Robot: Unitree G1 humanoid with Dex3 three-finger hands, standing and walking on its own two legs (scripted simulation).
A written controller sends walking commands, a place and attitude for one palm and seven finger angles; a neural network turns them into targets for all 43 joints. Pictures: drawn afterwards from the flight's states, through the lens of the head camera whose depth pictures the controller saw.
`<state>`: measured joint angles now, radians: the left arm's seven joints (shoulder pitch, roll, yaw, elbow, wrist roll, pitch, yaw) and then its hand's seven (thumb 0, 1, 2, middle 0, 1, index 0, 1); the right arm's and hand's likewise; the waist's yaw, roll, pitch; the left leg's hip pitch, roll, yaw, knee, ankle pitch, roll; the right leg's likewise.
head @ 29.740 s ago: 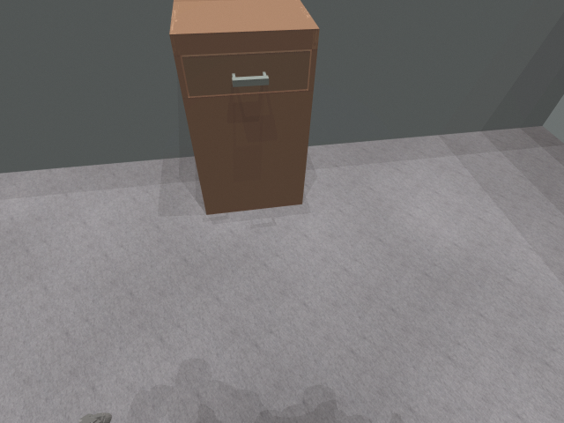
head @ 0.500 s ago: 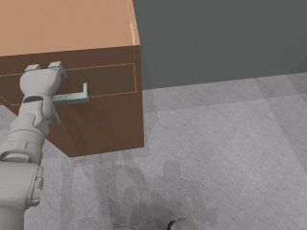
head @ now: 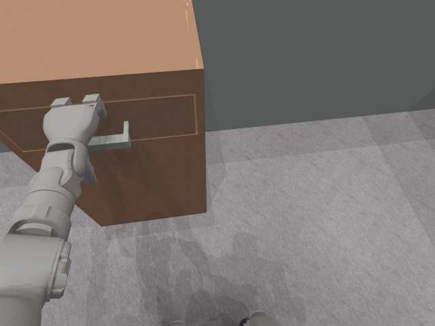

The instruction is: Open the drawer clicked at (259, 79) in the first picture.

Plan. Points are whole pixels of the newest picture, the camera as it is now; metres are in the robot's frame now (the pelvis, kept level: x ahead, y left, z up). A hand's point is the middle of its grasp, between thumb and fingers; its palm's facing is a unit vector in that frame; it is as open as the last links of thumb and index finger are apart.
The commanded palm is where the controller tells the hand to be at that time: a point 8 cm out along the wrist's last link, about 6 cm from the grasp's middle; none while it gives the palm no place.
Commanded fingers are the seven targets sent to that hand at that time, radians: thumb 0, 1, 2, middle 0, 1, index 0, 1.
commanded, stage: re-aim the fingers above the handle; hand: left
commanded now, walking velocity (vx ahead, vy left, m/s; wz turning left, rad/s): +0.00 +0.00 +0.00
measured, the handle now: (102, 135) +0.52 +0.25 -0.04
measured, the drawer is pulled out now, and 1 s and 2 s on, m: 0.00 0.00 0.00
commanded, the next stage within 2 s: lower the fingers behind the handle in 1.70 s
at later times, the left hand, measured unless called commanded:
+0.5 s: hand (84, 142) +0.46 +0.26 +0.02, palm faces -0.06 -0.01 -1.00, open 13.9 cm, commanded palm +0.45 +0.25 +0.07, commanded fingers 0.00 -0.50 0.30 -0.30 -1.20 -0.30 -1.20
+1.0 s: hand (85, 140) +0.47 +0.26 +0.02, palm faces -0.07 -0.03 -1.00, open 13.9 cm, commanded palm +0.46 +0.25 +0.07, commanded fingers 0.00 -0.50 0.30 -0.30 -1.20 -0.30 -1.20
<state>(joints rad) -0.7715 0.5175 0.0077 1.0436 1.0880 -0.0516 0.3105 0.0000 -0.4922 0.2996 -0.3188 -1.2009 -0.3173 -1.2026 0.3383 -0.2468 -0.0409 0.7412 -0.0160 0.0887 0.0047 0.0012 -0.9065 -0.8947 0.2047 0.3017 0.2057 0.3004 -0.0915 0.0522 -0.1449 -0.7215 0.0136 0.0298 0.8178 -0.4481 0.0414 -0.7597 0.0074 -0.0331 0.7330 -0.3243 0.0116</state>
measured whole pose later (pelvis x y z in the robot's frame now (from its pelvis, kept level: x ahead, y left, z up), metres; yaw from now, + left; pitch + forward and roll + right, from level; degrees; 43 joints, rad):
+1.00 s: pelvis -0.01 +0.00 -0.01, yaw +0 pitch +22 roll -3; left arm -0.82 0.57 0.02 1.09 1.10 -0.12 0.30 0.00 -0.49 0.30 -0.32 -1.20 -0.32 -1.20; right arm 0.37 -0.26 -0.04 0.76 -0.02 0.07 -0.01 0.00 -0.91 -0.89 0.21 0.30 0.21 0.30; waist -0.11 0.05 -0.15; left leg -0.78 0.01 0.03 0.85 -0.45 0.04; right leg -0.82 0.01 -0.03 0.76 -0.32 0.01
